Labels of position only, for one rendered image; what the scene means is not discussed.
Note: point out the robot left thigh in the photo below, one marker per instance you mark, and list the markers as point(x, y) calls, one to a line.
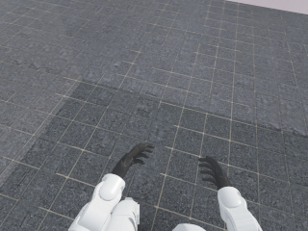
point(125, 217)

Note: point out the robot right forearm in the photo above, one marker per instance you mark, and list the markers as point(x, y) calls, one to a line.
point(233, 210)

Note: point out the robot left forearm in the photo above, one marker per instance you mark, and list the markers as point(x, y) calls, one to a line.
point(96, 215)

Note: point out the robot left hand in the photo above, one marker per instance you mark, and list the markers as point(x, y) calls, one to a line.
point(129, 158)

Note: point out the robot right hand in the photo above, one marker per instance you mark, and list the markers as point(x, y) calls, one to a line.
point(220, 179)

